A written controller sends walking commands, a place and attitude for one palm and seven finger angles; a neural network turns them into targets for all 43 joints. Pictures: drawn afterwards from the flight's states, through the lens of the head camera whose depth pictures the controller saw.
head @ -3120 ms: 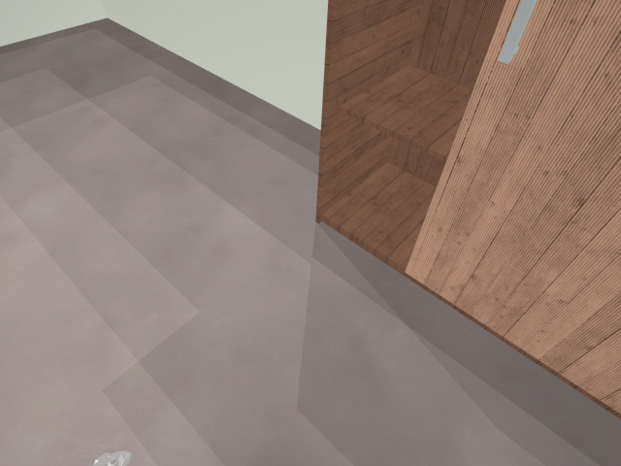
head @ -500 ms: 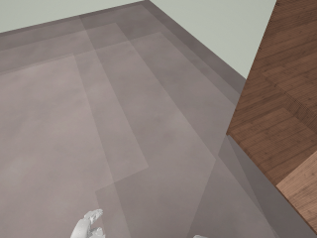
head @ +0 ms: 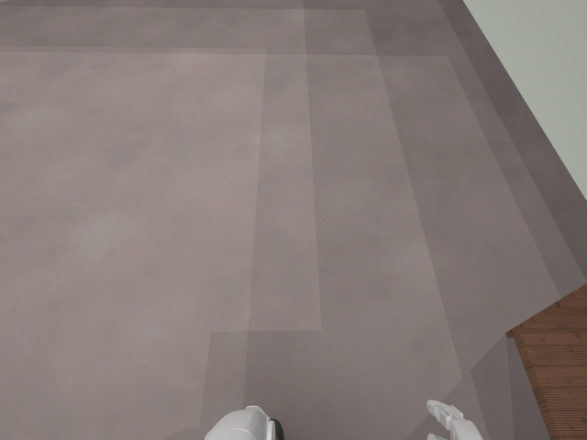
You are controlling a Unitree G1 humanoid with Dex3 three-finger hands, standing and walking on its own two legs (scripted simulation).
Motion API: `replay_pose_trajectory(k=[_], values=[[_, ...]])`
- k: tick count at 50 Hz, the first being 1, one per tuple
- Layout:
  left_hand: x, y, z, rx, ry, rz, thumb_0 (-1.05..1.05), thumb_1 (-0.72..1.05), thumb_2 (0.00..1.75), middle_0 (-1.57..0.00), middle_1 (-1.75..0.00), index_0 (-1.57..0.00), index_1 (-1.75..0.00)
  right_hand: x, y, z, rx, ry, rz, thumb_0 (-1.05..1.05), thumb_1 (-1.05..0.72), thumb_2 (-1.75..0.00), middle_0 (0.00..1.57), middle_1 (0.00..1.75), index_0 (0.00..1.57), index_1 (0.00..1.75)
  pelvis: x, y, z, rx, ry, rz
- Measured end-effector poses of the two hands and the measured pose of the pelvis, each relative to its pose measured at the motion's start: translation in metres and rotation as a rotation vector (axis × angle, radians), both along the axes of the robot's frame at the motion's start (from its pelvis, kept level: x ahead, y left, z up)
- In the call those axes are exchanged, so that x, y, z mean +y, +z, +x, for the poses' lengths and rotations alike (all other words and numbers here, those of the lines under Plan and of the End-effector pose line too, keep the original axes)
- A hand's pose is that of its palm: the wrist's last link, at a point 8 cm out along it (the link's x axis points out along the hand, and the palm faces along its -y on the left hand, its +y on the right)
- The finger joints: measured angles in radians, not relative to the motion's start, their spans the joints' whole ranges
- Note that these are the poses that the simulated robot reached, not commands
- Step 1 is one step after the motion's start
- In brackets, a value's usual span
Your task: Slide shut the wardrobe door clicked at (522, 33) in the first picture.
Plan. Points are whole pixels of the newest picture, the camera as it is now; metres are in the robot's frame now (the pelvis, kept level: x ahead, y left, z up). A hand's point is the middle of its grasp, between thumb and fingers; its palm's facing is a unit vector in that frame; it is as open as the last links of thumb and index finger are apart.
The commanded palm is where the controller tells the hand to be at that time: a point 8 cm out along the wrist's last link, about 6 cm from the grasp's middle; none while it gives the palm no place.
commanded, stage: walk to a spot facing it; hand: right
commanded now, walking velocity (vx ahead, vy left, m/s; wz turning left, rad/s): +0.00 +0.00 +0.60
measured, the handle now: out of the picture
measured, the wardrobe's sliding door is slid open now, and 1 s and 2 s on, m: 0.44 0.44 0.44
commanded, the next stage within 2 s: turn to face it in 1.94 s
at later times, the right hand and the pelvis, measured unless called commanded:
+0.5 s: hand (471, 433) +0.17 -0.25 -0.16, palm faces -0.17 +0.96 -0.21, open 7.4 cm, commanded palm none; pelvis +0.06 -0.06 +0.02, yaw +17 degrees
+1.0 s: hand (383, 347) +0.28 -0.12 -0.13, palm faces -0.59 +0.76 -0.27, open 7.4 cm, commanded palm none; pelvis +0.06 -0.03 +0.01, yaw +37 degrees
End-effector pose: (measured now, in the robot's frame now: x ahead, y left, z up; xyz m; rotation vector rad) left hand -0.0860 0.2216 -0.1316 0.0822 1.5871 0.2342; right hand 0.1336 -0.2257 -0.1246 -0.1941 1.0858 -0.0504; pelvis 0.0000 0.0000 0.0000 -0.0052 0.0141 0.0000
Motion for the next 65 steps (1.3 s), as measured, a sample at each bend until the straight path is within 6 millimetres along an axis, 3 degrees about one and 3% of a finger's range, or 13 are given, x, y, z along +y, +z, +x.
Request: replay_pose_trajectory(k=[4, 9, 12, 16, 20, 24, 29, 36, 41, 50, 53, 57, 65], values=[[0.005, -0.006, 0.054, -0.089, 0.015, 0.004, 0.01, 0.91, 0.90, -0.21, -0.30, -0.20, -0.30, 0.008, 0.000, 0.011, 0.025, 0.007, -0.013, 0.00, -0.91, -0.90, 0.20, 0.30, 0.20, 0.30, 0.004, 0.003, 0.015, -0.022, 0.043, 0.010], [0.012, 0.007, 0.145, -0.311, -0.004, 0.036, 0.01, 0.91, 0.90, -0.21, -0.30, -0.20, -0.30, 0.002, 0.009, 0.008, 0.092, 0.023, -0.042, 0.00, -0.91, -0.90, 0.20, 0.30, 0.21, 0.30, 0.000, 0.015, 0.030, -0.012, 0.100, 0.007], [0.014, 0.017, 0.187, -0.421, -0.012, 0.056, 0.00, 0.91, 0.90, -0.20, -0.30, -0.20, -0.30, -0.008, 0.013, 0.010, 0.113, 0.036, -0.054, 0.01, -0.91, -0.90, 0.20, 0.30, 0.21, 0.30, -0.007, 0.018, 0.037, 0.001, 0.136, 0.003], [0.010, 0.030, 0.222, -0.502, -0.021, 0.085, 0.00, 0.91, 0.90, -0.20, -0.30, -0.20, -0.30, -0.025, 0.014, 0.016, 0.123, 0.044, -0.061, 0.01, -0.91, -0.90, 0.20, 0.30, 0.21, 0.30, -0.020, 0.020, 0.046, 0.013, 0.180, 0.003], [-0.001, 0.039, 0.236, -0.530, -0.017, 0.125, 0.00, 0.91, 0.90, -0.20, -0.30, -0.20, -0.30, -0.048, 0.008, 0.025, 0.126, 0.053, -0.057, 0.01, -0.91, -0.90, 0.20, 0.30, 0.21, 0.30, -0.038, 0.018, 0.054, 0.022, 0.223, 0.012], [-0.016, 0.047, 0.227, -0.528, 0.006, 0.171, 0.00, 0.91, 0.90, -0.20, -0.30, -0.20, -0.30, -0.071, -0.004, 0.039, 0.144, 0.077, -0.049, 0.01, -0.91, -0.90, 0.20, 0.30, 0.20, 0.30, -0.057, 0.015, 0.060, 0.015, 0.274, 0.006], [-0.030, 0.059, 0.190, -0.466, 0.086, 0.202, 0.00, 0.90, 0.90, -0.21, -0.30, -0.20, -0.30, -0.084, 0.003, 0.057, 0.180, 0.162, -0.051, 0.01, -0.91, -0.90, 0.20, 0.30, 0.20, 0.30, -0.070, 0.027, 0.068, 0.011, 0.352, 0.041], [-0.046, 0.055, 0.127, -0.364, 0.238, 0.206, 0.00, 0.90, 0.90, -0.21, -0.30, -0.20, -0.30, -0.077, 0.009, 0.086, 0.206, 0.269, -0.066, 0.01, -0.91, -0.90, 0.20, 0.30, 0.20, 0.30, -0.075, 0.032, 0.073, 0.018, 0.443, 0.051], [-0.056, 0.043, 0.072, -0.271, 0.369, 0.180, 0.00, 0.90, 0.90, -0.21, -0.30, -0.20, -0.30, -0.041, 0.011, 0.115, 0.188, 0.377, -0.070, 0.01, -0.91, -0.90, 0.20, 0.30, 0.20, 0.30, -0.067, 0.030, 0.071, 0.018, 0.513, 0.039], [-0.053, -0.003, -0.019, -0.146, 0.580, 0.100, 0.00, 0.90, 0.90, -0.21, -0.30, -0.20, -0.30, 0.067, 0.022, 0.170, -0.007, 0.600, -0.092, 0.01, -0.91, -0.90, 0.20, 0.30, 0.20, 0.30, -0.031, 0.008, 0.057, 0.014, 0.640, 0.002], [-0.045, -0.003, -0.023, -0.145, 0.608, 0.100, 0.01, 0.91, 0.90, -0.20, -0.30, -0.20, -0.30, 0.086, 0.033, 0.171, -0.045, 0.619, -0.097, 0.00, -0.91, -0.90, 0.20, 0.30, 0.20, 0.30, -0.022, 0.013, 0.054, -0.001, 0.660, -0.002], [-0.026, 0.006, -0.009, -0.225, 0.625, 0.121, 0.01, 0.91, 0.90, -0.20, -0.30, -0.20, -0.30, 0.098, 0.041, 0.164, -0.040, 0.638, -0.099, 0.00, -0.91, -0.90, 0.20, 0.30, 0.20, 0.30, -0.012, 0.023, 0.052, -0.016, 0.706, -0.011], [0.010, 0.025, 0.033, -0.383, 0.630, 0.191, 0.00, 0.91, 0.90, -0.20, -0.30, -0.20, -0.30, 0.091, 0.035, 0.142, 0.057, 0.670, -0.092, 0.00, -0.91, -0.90, 0.20, 0.30, 0.21, 0.30, -0.005, 0.029, 0.062, -0.019, 0.790, -0.002]])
